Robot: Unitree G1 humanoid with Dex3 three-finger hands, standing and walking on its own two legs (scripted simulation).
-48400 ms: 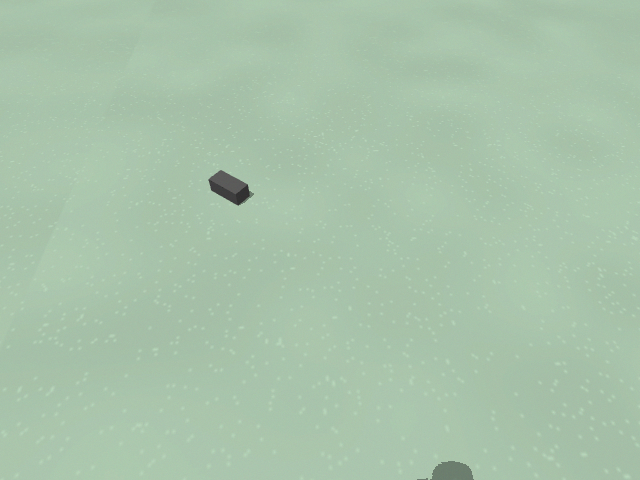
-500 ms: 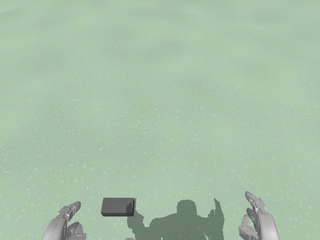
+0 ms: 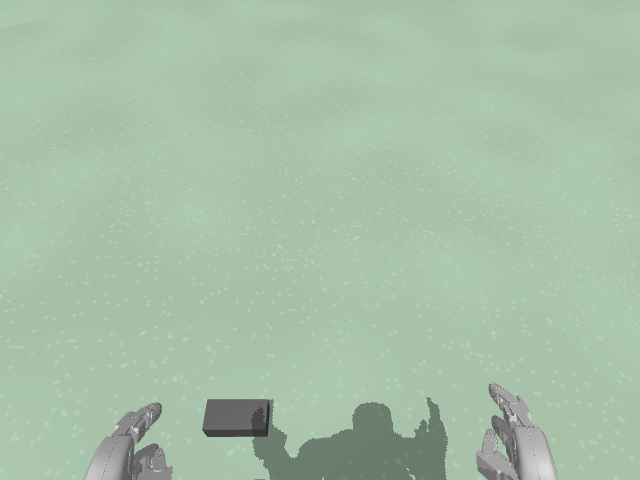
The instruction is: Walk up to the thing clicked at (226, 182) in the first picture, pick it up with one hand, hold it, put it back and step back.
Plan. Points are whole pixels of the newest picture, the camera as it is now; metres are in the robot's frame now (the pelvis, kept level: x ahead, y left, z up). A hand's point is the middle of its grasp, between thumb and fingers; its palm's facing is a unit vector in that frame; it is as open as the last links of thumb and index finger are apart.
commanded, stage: home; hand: left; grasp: from above
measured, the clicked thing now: (237, 418) +0.41 +0.21 -0.68
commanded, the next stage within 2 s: stand in 0.50 s
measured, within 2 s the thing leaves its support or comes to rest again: neither
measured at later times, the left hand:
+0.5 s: hand (167, 479) +0.16 +0.18 -0.05, palm faces +0.05 -0.98 -0.21, open 7.4 cm
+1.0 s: hand out of the picture +0.07 +0.24 -0.11, palm faces +0.06 -0.94 -0.34, open 7.4 cm
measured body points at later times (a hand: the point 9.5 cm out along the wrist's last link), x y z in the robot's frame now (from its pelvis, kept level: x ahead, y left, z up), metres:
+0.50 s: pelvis +0.00 +0.00 +0.00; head +0.02 +0.01 +0.45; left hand +0.15 +0.23 -0.03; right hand +0.16 -0.24 -0.06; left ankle +0.02 +0.12 -0.68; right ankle -0.02 -0.14 -0.68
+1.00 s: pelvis +0.00 +0.01 +0.04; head +0.02 +0.01 +0.49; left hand +0.07 +0.29 -0.09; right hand +0.09 -0.28 -0.08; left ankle +0.02 +0.12 -0.68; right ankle -0.02 -0.14 -0.68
